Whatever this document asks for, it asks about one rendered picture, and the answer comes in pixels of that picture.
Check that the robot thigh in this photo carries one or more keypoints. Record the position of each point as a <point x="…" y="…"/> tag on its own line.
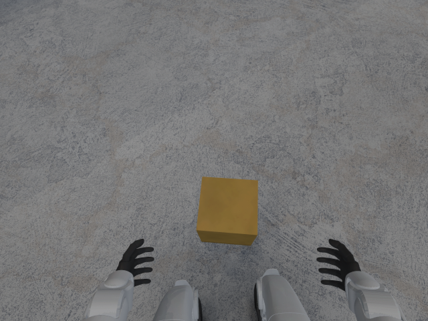
<point x="180" y="303"/>
<point x="276" y="296"/>

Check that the right robot thigh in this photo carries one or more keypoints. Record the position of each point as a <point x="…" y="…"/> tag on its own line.
<point x="276" y="296"/>

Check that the robot right hand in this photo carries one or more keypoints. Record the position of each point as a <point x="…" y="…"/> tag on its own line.
<point x="346" y="263"/>

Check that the right robot forearm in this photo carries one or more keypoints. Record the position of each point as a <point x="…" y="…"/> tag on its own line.
<point x="370" y="300"/>

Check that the carton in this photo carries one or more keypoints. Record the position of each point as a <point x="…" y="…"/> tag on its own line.
<point x="228" y="211"/>

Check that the left robot thigh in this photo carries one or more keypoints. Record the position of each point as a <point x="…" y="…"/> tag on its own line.
<point x="180" y="303"/>

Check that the left robot forearm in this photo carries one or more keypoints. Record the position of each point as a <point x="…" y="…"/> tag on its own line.
<point x="113" y="299"/>

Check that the robot left hand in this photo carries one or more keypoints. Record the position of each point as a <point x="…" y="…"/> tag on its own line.
<point x="128" y="261"/>

